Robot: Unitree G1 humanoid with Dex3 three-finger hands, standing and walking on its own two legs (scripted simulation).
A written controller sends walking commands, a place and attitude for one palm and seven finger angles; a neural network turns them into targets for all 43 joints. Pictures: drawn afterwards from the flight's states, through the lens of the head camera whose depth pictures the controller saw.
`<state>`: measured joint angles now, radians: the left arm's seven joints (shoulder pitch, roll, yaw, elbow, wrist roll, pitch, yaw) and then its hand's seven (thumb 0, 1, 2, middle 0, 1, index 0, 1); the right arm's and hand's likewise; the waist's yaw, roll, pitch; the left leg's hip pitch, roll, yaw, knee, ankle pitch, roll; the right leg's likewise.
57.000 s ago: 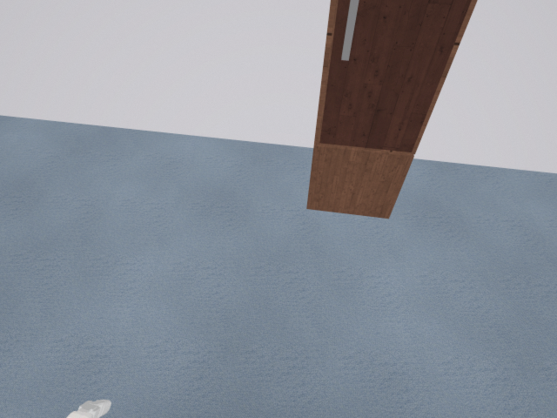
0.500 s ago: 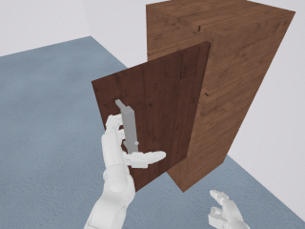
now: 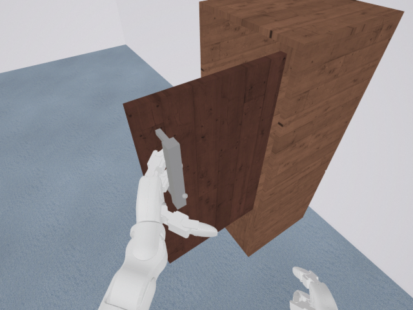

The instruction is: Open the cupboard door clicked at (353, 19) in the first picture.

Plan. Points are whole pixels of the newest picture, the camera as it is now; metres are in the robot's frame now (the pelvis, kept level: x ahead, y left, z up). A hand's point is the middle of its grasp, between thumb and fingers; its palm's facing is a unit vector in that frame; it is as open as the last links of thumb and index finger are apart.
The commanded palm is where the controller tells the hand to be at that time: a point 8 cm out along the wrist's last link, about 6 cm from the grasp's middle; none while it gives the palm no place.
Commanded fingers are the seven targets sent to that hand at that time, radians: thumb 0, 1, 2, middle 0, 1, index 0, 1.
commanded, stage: slide the hand sideways off the handle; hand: left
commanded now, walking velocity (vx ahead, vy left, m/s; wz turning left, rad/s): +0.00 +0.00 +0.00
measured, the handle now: (170, 170) +0.34 +0.11 +0.11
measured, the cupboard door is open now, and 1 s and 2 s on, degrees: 91 94 94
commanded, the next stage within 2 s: draw the hand back to the body in 1.08 s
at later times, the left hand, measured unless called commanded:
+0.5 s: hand (171, 218) +0.24 +0.09 +0.12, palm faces -0.05 -1.00 -0.01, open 16.2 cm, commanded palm +0.20 +0.14 +0.11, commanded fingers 0.00 -0.50 0.30 -0.15 -0.30 -0.15 -0.30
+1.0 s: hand (133, 246) +0.19 +0.14 +0.11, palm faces +0.02 -1.00 -0.05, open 16.3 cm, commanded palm +0.16 +0.19 +0.11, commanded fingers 0.00 -0.50 0.30 -0.15 -0.30 -0.15 -0.30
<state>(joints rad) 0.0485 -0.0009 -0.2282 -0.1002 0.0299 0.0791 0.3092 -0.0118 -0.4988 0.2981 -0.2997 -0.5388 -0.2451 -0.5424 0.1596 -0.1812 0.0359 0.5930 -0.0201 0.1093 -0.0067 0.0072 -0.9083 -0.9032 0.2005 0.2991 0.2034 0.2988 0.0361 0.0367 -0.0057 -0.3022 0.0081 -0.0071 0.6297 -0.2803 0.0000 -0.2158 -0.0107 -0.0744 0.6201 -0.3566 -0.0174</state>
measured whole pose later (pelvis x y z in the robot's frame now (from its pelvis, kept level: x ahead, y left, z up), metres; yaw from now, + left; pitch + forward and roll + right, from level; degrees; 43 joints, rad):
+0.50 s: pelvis +0.01 -0.01 +0.00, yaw -2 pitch -2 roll +0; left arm 0.36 0.12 -0.13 -0.34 -0.12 0.01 0.02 -0.01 -0.50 0.30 -0.18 -0.32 -0.17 -0.31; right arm 0.19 -0.20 0.05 0.51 0.01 -0.01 -0.02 0.01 -0.91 -0.90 0.20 0.30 0.20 0.30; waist 0.03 0.04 -0.02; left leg -0.28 0.03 0.02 0.62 -0.30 -0.01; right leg -0.21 0.01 -0.05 0.61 -0.36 -0.03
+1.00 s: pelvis +0.02 -0.01 -0.01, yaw +0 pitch +1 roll +0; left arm 0.61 0.19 0.05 -0.43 -0.24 -0.12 -0.15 -0.01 -0.50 0.30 -0.15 -0.30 -0.15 -0.30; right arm 0.26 -0.23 0.03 0.52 0.03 -0.15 -0.05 0.01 -0.91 -0.90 0.20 0.30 0.20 0.30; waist 0.04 0.06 -0.06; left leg -0.39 0.03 -0.02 0.72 -0.35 -0.02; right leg -0.29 0.01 -0.08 0.70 -0.42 -0.03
